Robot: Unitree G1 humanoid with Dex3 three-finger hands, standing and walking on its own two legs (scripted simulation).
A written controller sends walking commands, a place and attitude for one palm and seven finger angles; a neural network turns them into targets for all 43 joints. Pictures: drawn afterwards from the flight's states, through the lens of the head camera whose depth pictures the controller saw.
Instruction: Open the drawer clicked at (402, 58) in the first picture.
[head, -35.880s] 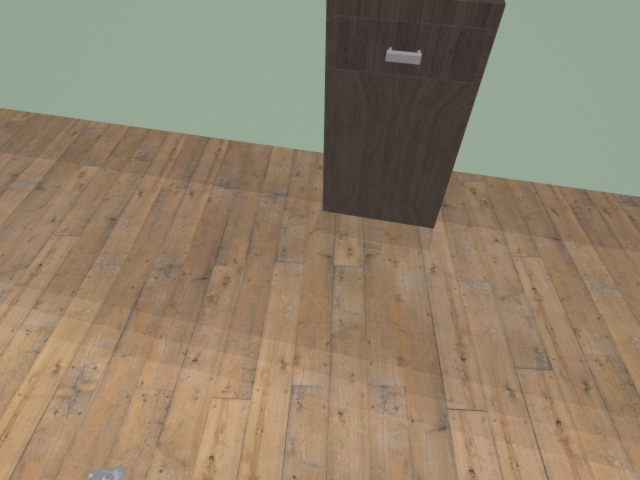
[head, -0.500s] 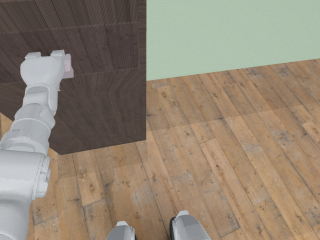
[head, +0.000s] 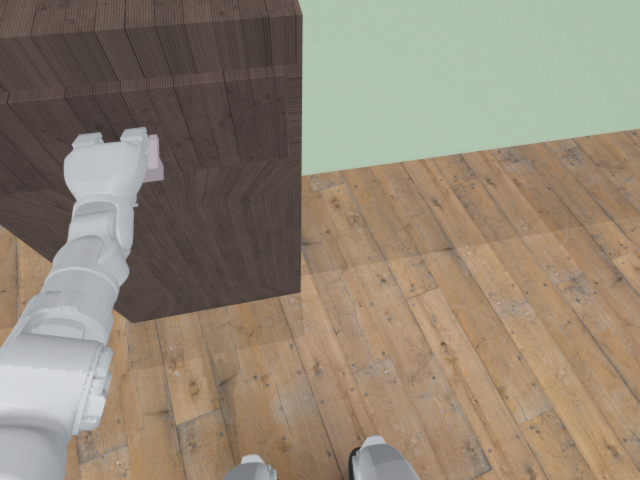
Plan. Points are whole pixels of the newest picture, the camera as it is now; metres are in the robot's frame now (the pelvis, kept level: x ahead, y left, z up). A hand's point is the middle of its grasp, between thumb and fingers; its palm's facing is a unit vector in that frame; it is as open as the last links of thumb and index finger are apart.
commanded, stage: pull the drawer open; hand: left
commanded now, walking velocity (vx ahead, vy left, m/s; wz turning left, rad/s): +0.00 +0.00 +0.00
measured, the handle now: (119, 159) +0.53 +0.24 +0.03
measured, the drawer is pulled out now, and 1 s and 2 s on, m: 0.01 0.11 0.30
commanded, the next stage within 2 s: none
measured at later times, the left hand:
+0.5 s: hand (124, 205) +0.47 +0.24 +0.01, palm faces -0.05 +0.01 -1.00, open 5.7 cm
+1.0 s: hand (124, 263) +0.39 +0.22 +0.01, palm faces -0.01 -0.02 -1.00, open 5.7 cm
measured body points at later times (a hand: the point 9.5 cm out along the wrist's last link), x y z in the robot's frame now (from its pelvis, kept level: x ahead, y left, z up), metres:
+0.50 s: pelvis +0.01 -0.01 +0.00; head +0.12 -0.01 +0.44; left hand +0.47 +0.23 +0.06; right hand +0.08 -0.28 -0.13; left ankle -0.03 +0.10 -0.69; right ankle +0.02 -0.15 -0.69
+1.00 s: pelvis +0.02 -0.01 +0.02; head +0.08 -0.02 +0.47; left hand +0.38 +0.22 +0.06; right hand +0.12 -0.27 -0.11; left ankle -0.03 +0.10 -0.69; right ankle +0.02 -0.15 -0.69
